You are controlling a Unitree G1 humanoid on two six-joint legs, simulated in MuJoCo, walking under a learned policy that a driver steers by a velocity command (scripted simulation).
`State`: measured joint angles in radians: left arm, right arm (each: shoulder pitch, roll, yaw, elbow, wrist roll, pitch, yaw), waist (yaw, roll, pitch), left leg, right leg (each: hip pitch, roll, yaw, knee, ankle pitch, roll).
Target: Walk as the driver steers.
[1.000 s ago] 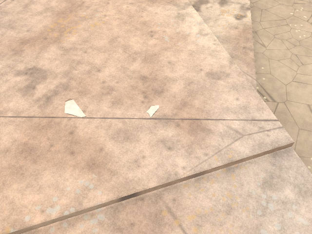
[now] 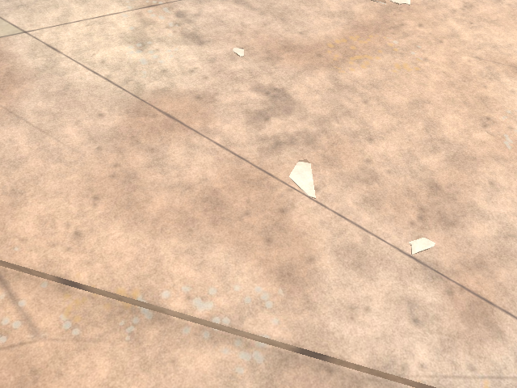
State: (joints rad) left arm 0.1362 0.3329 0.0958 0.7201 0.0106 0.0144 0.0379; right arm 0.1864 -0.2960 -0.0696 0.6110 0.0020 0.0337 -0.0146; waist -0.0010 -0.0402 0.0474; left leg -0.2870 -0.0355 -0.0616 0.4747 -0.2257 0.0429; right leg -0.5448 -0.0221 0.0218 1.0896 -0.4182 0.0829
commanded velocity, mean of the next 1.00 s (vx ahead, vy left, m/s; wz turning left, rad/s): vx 0.00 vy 0.00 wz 0.11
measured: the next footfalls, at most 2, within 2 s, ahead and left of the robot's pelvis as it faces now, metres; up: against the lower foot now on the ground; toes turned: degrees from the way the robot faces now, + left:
right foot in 0.24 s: +0.06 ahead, -0.14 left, +0.00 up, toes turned +4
left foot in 1.90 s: +0.13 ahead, +0.11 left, +0.00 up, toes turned +5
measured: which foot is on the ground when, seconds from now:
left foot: down 0.00-1.00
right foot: up 0.00-0.22, down 0.24-1.00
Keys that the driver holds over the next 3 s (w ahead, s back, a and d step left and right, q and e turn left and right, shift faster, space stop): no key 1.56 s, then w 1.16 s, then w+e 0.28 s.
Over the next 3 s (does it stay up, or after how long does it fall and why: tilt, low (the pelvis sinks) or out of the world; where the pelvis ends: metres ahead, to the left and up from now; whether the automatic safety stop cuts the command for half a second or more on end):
stays up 0.57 0.07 0.02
